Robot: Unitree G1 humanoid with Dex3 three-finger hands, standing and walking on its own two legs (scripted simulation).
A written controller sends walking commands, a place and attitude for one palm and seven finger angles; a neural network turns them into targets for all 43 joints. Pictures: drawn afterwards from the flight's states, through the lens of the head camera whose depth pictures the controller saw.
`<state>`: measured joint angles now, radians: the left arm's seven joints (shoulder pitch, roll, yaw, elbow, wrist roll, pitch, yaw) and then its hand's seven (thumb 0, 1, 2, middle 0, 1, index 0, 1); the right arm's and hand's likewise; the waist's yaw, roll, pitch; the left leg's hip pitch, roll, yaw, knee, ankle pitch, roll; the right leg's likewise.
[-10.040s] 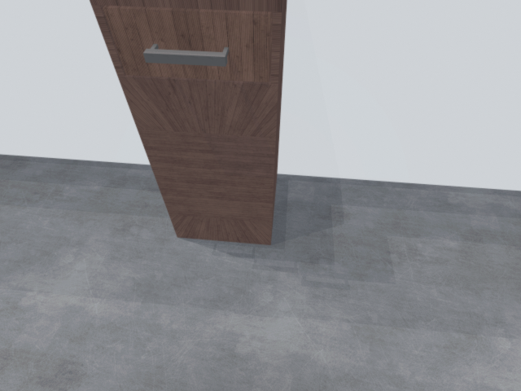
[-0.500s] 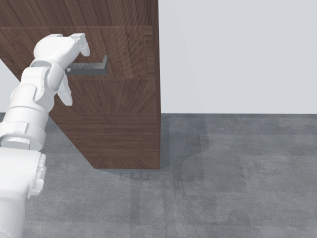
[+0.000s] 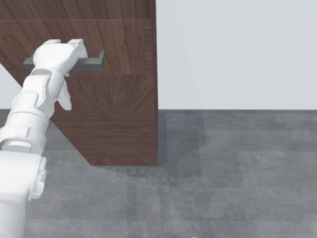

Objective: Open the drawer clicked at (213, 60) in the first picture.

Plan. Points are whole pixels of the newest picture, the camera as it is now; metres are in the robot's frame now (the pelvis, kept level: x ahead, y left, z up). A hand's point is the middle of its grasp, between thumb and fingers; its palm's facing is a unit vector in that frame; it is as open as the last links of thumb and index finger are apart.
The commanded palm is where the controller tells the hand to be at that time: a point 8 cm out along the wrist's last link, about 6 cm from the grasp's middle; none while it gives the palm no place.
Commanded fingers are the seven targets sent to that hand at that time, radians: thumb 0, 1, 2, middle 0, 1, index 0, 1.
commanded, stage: lower the fingers behind the handle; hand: left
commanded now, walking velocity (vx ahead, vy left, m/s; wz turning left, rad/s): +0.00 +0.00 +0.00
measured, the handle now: (67, 58) +0.54 +0.23 +0.13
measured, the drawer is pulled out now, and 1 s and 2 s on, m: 0.00 0.00 0.01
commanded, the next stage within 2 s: close the thumb around the handle in 0.44 s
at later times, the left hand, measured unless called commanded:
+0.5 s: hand (69, 76) +0.49 +0.22 +0.11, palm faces -0.02 -0.01 -1.00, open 13.7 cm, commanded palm +0.48 +0.23 +0.17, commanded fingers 0.00 -0.50 0.30 -0.30 -1.20 -0.30 -1.20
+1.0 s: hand (69, 75) +0.50 +0.22 +0.12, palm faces -0.03 +0.00 -1.00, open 8.2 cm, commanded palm +0.48 +0.23 +0.17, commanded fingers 0.00 0.84 0.88 -0.40 -1.34 -0.40 -1.34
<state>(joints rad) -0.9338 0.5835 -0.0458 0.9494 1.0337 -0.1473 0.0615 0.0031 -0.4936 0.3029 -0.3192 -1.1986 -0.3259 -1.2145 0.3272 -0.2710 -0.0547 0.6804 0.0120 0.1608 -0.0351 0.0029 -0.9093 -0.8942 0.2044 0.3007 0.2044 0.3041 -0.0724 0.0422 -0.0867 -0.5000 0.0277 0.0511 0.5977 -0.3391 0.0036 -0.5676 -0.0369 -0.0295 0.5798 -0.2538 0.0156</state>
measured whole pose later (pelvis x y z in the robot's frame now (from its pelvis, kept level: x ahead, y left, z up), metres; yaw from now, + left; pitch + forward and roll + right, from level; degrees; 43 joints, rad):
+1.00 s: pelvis -0.01 +0.00 +0.00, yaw +0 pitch +14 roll +0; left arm -0.98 0.59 -0.04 1.02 1.06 -0.14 0.08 0.00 0.31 0.65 -0.38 -1.29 -0.39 -1.29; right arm 0.34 -0.27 -0.04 0.68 0.02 0.13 -0.05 0.00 -0.91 -0.89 0.21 0.30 0.21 0.30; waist -0.09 0.04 -0.09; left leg -0.53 0.03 0.05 0.62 -0.34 0.00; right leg -0.60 -0.03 -0.02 0.60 -0.25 0.02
